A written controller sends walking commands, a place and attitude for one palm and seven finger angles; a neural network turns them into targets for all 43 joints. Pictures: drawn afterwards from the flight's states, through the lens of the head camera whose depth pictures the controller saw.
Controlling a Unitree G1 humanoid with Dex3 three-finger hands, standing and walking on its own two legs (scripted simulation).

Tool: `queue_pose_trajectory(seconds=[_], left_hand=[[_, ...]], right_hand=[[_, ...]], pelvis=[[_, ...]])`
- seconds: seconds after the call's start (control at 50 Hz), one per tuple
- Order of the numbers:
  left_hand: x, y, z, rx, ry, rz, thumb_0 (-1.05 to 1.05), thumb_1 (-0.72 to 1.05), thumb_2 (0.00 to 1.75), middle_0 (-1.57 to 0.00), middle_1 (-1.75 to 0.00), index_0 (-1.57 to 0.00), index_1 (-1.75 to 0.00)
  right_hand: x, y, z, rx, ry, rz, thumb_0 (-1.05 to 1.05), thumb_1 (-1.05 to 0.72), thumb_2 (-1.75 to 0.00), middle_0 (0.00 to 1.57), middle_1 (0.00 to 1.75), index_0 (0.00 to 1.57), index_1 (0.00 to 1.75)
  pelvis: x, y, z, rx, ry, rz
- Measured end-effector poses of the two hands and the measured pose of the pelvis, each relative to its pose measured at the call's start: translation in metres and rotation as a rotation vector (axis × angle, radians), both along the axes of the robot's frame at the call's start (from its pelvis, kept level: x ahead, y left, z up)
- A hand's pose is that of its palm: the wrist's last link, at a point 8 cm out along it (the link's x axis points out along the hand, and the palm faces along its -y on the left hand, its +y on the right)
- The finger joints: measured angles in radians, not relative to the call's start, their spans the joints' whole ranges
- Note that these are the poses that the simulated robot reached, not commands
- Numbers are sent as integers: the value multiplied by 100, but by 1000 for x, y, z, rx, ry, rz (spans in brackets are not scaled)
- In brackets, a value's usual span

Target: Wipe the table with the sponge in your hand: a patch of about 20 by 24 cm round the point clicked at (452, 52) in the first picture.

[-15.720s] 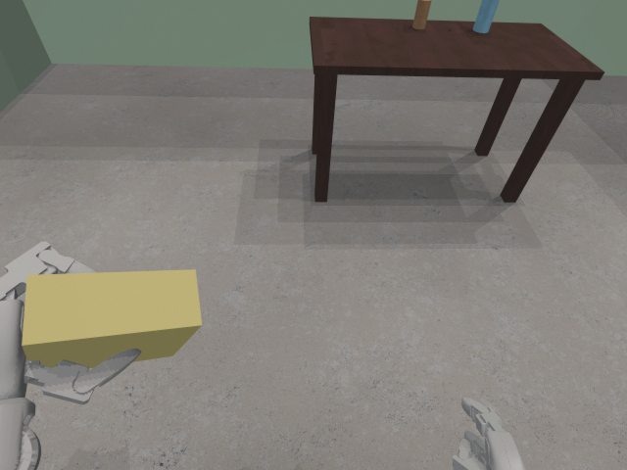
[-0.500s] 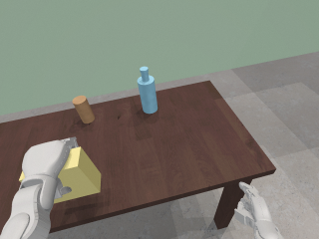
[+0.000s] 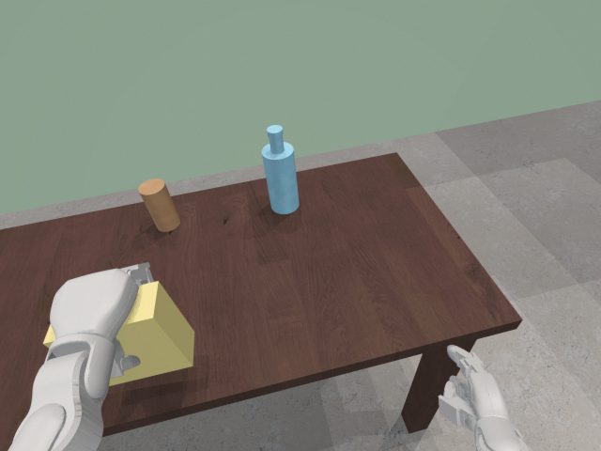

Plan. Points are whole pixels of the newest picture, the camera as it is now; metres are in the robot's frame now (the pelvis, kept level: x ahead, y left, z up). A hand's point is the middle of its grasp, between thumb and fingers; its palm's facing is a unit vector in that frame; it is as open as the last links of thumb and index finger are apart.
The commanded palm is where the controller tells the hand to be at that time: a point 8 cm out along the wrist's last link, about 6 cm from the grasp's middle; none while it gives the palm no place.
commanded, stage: move the sponge above the wiping area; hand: left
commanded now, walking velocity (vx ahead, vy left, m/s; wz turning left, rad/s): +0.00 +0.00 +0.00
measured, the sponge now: (136, 344) +0.21 +0.28 +0.03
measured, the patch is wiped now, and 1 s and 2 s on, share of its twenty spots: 0.00 0.00 0.00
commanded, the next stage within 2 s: none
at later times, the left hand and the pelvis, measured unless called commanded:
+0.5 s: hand (119, 327) +0.22 +0.29 +0.06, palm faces -0.02 -0.09 -1.00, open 9.7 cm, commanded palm +0.19 +0.28 +0.13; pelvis +0.00 +0.00 +0.00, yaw +0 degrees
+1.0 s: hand (117, 340) +0.21 +0.30 +0.05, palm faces -0.03 -0.09 -0.99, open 9.7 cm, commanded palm +0.19 +0.29 +0.11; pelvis +0.00 +0.00 +0.00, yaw +0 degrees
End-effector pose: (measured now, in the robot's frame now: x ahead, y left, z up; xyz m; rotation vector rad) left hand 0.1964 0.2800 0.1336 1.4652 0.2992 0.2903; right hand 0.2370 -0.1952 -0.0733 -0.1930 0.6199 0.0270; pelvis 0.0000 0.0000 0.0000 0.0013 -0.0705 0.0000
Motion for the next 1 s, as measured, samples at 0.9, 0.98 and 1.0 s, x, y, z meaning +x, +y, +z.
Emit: queue_pose_trajectory(seconds=[0.9, 0.98, 1.0], left_hand=[[-10, 16, -29, -7, 49, 35, 0, -46, 103, -77, -135, -78, -135], [-9, 15, -31, -9, 46, 32, 0, -46, 103, -77, -135, -78, -135], [-8, 15, -32, -10, 47, 31, 0, -46, 103, -77, -135, -78, -135]], right_hand=[[-6, -11, -4, -24, 16, -37, 2, -91, -90, 20, 30, 20, 30], [-5, -9, -3, -21, 12, -35, 2, -91, -90, 20, 30, 20, 30], [-5, -8, -3, -21, 12, -34, 2, -91, -90, 20, 30, 20, 30]], pelvis=[[3, 1, -1, -6, 16, 1], [3, 1, -2, -6, 18, 3], [3, 2, -2, -6, 18, 2]])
